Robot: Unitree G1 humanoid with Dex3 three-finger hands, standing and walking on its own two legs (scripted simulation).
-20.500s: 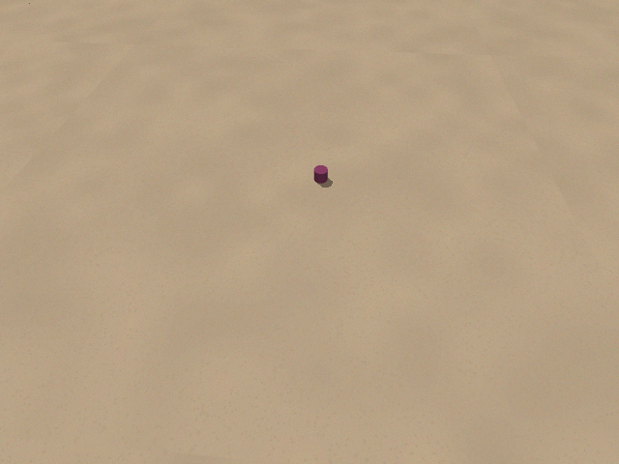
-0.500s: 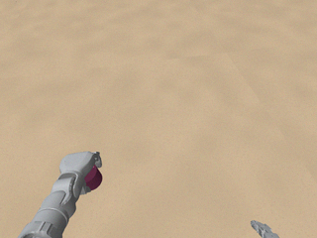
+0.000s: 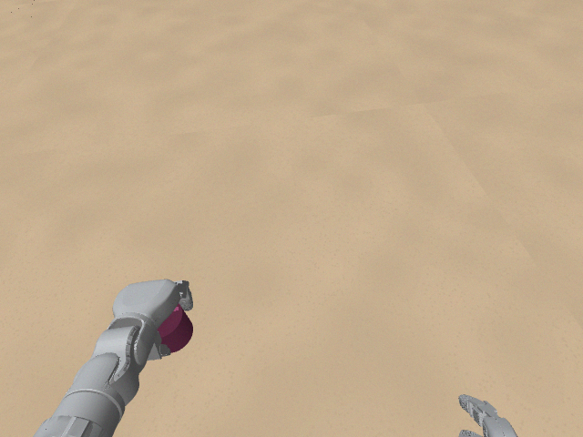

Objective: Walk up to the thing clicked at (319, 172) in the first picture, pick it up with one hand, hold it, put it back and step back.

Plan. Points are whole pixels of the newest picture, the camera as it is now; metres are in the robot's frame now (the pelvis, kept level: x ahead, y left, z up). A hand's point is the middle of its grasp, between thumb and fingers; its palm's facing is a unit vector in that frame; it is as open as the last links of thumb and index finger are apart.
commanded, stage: hold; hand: left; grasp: from above
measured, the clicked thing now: (167, 325) +0.32 +0.22 -0.08
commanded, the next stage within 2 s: crouch in 1.12 s
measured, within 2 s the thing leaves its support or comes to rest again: neither
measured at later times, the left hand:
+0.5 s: hand (158, 328) +0.29 +0.22 -0.03, palm faces -0.44 -0.06 -0.89, open 9.4 cm
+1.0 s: hand (160, 327) +0.29 +0.21 -0.03, palm faces -0.45 -0.06 -0.89, open 9.4 cm
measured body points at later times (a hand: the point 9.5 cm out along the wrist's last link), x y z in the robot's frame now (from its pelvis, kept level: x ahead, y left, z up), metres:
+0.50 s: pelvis +0.00 +0.00 +0.01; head +0.01 -0.03 +0.46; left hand +0.31 +0.22 +0.02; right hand +0.15 -0.26 -0.11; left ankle +0.01 +0.12 -0.73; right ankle +0.03 -0.14 -0.73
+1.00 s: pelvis +0.01 +0.00 +0.01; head +0.02 -0.03 +0.46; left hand +0.31 +0.21 +0.02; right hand +0.16 -0.26 -0.10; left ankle +0.01 +0.12 -0.73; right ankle +0.03 -0.14 -0.73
